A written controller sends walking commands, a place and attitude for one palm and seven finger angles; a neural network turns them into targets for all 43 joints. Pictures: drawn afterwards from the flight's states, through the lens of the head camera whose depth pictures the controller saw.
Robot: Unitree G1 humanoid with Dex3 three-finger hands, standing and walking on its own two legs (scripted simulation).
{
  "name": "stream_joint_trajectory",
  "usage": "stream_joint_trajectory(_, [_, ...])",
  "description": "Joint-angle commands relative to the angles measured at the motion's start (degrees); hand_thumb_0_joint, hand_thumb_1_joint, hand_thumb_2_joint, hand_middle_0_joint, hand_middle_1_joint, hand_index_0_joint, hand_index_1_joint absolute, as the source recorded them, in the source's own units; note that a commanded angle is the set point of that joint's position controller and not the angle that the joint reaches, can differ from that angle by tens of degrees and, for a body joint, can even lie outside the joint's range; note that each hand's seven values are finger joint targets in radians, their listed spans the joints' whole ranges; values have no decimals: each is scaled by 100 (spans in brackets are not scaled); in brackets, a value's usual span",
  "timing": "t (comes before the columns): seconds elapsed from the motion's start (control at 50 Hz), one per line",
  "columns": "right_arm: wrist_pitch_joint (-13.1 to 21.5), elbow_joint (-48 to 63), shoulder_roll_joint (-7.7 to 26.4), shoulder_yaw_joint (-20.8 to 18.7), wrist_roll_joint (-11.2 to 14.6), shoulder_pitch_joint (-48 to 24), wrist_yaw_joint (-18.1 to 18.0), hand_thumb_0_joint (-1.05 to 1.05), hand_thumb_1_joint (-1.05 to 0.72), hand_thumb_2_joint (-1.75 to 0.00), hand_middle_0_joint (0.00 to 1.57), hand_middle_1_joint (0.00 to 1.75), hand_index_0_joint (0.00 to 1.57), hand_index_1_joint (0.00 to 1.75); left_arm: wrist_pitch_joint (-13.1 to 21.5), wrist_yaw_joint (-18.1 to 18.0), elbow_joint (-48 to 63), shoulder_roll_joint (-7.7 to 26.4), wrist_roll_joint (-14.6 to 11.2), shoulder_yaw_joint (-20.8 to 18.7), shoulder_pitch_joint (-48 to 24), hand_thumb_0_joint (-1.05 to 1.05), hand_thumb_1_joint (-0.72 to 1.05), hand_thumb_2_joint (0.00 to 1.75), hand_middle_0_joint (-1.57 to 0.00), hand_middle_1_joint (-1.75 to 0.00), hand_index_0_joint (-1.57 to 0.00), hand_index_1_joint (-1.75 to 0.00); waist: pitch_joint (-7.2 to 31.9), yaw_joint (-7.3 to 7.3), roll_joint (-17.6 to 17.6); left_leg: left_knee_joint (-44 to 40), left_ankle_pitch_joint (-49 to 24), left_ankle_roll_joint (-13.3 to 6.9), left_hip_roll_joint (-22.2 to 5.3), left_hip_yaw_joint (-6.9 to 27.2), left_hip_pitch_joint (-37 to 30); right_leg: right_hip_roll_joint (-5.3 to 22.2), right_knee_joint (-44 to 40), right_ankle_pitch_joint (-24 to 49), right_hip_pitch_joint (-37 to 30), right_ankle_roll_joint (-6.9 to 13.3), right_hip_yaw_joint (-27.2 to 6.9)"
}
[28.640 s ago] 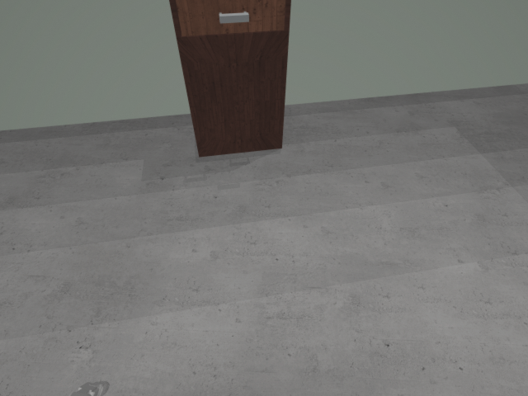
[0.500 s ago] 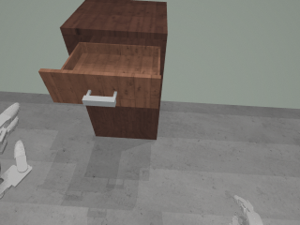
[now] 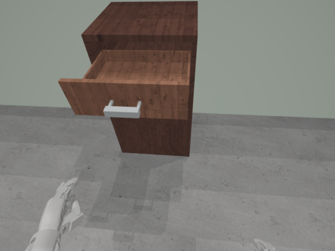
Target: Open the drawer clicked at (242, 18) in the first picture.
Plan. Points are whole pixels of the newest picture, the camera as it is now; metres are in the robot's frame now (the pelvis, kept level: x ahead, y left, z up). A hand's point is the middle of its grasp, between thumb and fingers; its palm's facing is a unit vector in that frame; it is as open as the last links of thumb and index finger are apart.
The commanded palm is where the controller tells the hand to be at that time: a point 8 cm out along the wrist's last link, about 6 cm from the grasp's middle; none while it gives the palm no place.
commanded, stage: let the arm hang, fingers relaxed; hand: left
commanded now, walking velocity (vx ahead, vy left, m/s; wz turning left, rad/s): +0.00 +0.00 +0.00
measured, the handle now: (123, 107) +0.57 +0.18 +0.00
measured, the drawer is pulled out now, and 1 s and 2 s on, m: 0.30 0.30 0.30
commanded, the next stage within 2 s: look to check the result in 0.96 s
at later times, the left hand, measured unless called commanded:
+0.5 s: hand out of the picture -0.01 +0.20 -0.15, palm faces -0.01 -0.97 -0.24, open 7.3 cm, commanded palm none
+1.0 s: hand out of the picture +0.01 +0.18 -0.16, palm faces +0.00 -0.98 -0.20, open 7.3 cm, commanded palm none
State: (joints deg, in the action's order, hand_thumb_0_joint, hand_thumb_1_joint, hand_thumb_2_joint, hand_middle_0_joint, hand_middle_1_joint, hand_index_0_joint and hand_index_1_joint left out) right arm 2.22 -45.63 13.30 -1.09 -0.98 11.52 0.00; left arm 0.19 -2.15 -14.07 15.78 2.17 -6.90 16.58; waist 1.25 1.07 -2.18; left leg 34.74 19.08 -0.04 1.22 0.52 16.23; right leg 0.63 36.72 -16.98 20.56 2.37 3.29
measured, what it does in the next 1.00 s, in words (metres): stands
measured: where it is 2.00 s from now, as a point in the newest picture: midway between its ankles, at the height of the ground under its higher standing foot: outside the picture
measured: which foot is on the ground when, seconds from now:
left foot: down 0.00-1.00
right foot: down 0.00-1.00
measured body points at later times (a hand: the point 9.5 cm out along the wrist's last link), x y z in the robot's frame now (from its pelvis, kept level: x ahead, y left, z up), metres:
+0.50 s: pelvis +0.00 +0.00 +0.02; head +0.03 -0.01 +0.47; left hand -0.01 +0.25 -0.13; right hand -0.02 -0.21 -0.15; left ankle -0.01 +0.13 -0.73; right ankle +0.03 -0.09 -0.73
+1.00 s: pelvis +0.00 +0.00 +0.02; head +0.01 +0.00 +0.47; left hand +0.01 +0.23 -0.14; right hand -0.04 -0.20 -0.15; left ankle -0.01 +0.13 -0.73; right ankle +0.03 -0.09 -0.73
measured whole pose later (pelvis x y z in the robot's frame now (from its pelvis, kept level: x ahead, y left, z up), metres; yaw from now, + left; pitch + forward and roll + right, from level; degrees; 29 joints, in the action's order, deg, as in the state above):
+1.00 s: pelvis +0.00 +0.00 +0.02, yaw -2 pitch -2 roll +0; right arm -0.1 -63.7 7.0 -0.5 -0.6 18.5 -2.6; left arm -0.3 -1.5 -64.9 8.0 0.8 -1.2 14.7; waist -3.4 0.5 -0.9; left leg 23.1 13.6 0.1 -0.3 -0.9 7.5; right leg -1.2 23.2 -9.7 11.6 2.1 1.9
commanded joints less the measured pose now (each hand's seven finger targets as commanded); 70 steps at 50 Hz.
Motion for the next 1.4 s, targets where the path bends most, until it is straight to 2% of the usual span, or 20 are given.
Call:
stream_joint_trajectory(0.0, [-144,253,394,-160,-27,266,-88,0,-90,-90,20,30,20,30,-36,85,-1515,522,-31,200,148,0,90,90,-20,-30,-20,-30,283,-68,1350,98,-177,-83,-89,8,237,1146,-1045,3230,-1338,579,-1171])
stream_joint_trajectory(0.02, [-179,101,350,-134,-19,317,-107,0,-90,-90,20,30,20,30,-50,72,-1871,512,-60,246,-41,0,90,90,-20,-30,-20,-30,246,-31,1030,-210,-638,-86,-162,52,-58,1025,-1073,2941,-1202,483,-1095])
stream_joint_trajectory(0.04, [-199,-39,357,-99,-16,362,-115,0,-90,-90,20,30,20,30,-70,60,-2173,483,-88,294,-250,0,90,90,-20,-30,-20,-30,179,13,484,-550,-1326,-97,-301,152,-397,804,-1068,2312,-973,347,-911])
stream_joint_trajectory(0.06, [-192,-194,359,-45,-26,309,-129,0,-90,-90,20,30,20,30,-74,68,-2508,402,-120,336,-322,0,90,90,-20,-30,-20,-30,-1,-22,-95,-845,-1844,-137,-497,341,-429,531,-965,1889,-908,170,-736])
stream_joint_trajectory(0.08, [-181,-319,392,-14,-21,214,-153,0,-90,-90,20,30,20,30,-77,78,-2826,348,-139,363,-265,0,90,90,-20,-30,-20,-30,-85,-110,-432,-1034,-1996,-205,-660,483,-299,376,-998,1536,-1028,62,-630])
stream_joint_trajectory(0.1, [-179,-425,406,8,-4,162,-181,0,-90,-90,20,30,20,30,-78,86,-3128,310,-145,386,-203,0,90,90,-20,-30,-20,-30,-187,-150,-590,-1174,-1863,-229,-714,510,-195,320,-1121,1266,-1138,30,-605])
stream_joint_trajectory(0.12, [-179,-540,372,21,13,180,-204,0,-90,-90,20,30,20,30,-62,92,-3405,277,-149,397,-124,0,90,90,-20,-30,-20,-30,-159,-166,-498,-1223,-1663,-223,-701,485,-214,317,-1254,1193,-1242,41,-650])
stream_joint_trajectory(0.16, [-189,-729,247,-7,-13,380,-233,0,-90,-90,20,30,20,30,-41,79,-3694,95,-125,320,-18,0,90,90,-20,-30,-20,-30,28,-163,-688,-1254,-1394,-218,-676,418,-321,356,-1439,1246,-1409,85,-625])
stream_joint_trajectory(0.22, [-210,-987,187,3,10,609,-244,0,-90,-90,20,30,20,30,-13,96,-4095,116,-159,401,-49,0,90,90,-20,-30,-20,-30,3,-120,-444,-1346,-1062,-180,-642,349,-390,398,-1632,1159,-1410,110,-652])
stream_joint_trajectory(0.26, [-208,-1143,171,-13,25,777,-255,0,-90,-90,20,30,20,30,3,90,-4303,89,-164,428,-32,0,90,90,-20,-30,-20,-30,-70,-101,-69,-1390,-1148,-193,-681,357,-512,404,-1706,1224,-1359,106,-642])
stream_joint_trajectory(0.42, [-214,-1543,53,5,46,1026,-279,0,-90,-90,20,30,20,30,7,49,-4816,16,-178,500,124,0,90,90,-20,-30,-20,-30,-505,-81,319,-1563,-986,-188,-676,277,-554,395,-1852,956,-1111,77,-653])
stream_joint_trajectory(0.48, [-216,-1637,-2,7,40,1060,-269,0,-90,-90,20,30,20,30,0,36,-4872,-3,-171,501,166,0,90,90,-20,-30,-20,-30,-615,-88,195,-1623,-833,-199,-655,264,-523,388,-1909,703,-1023,66,-698])
stream_joint_trajectory(0.54, [-216,-1665,-46,1,49,1048,-270,0,-90,-90,20,30,20,30,7,25,-4918,-39,-161,493,233,0,90,90,-20,-30,-20,-30,-644,-101,293,-1620,-725,-204,-638,251,-580,373,-1942,521,-886,52,-708])
stream_joint_trajectory(0.76, [-198,-1719,-203,-9,22,1148,-275,0,-90,-90,20,30,20,30,23,11,-4920,-145,-145,456,191,0,90,90,-20,-30,-20,-30,-773,-81,100,-1653,-655,-189,-620,237,-397,391,-1919,500,-847,54,-712])
stream_joint_trajectory(0.88, [-181,-1703,-178,-19,20,1162,-284,0,-90,-90,20,30,20,30,24,19,-4916,-161,-149,442,170,0,90,90,-20,-30,-20,-30,-698,-84,46,-1676,-707,-192,-640,267,-401,392,-1870,579,-905,56,-690])
stream_joint_trajectory(1.0, [-175,-1713,-122,-40,25,1167,-287,0,-90,-90,20,30,20,30,41,20,-4915,-108,-153,420,131,0,90,90,-20,-30,-20,-30,-593,-78,203,-1640,-834,-190,-634,252,-501,420,-1879,681,-977,69,-698])
stream_joint_trajectory(1.1, [-184,-1711,-101,-44,15,1134,-288,0,-90,-90,20,30,20,30,42,20,-4921,-96,-152,413,108,0,90,90,-20,-30,-20,-30,-664,-74,70,-1651,-783,-180,-630,250,-487,425,-1913,598,-930,81,-709])
stream_joint_trajectory(1.2, [-183,-1699,-23,-58,18,1076,-284,0,-90,-90,20,30,20,30,51,23,-4918,-24,-155,401,51,0,90,90,-20,-30,-20,-30,-627,-68,229,-1636,-820,-183,-628,253,-541,431,-1939,586,-954,81,-732])
stream_joint_trajectory(1.32, [-189,-1684,60,-77,7,982,-273,0,-90,-90,20,30,20,30,59,32,-4894,63,-149,376,-37,0,90,90,-20,-30,-20,-30,-634,-67,197,-1639,-736,-177,-611,242,-538,450,-2014,408,-943,86,-779])
stream_joint_trajectory(1.38, [-177,-1674,122,-90,8,935,-272,0,-90,-90,20,30,20,30,81,33,-4866,114,-148,363,-102,0,90,90,-20,-30,-20,-30,-563,-51,242,-1616,-936,-182,-640,242,-625,459,-1988,648,-987,94,-761])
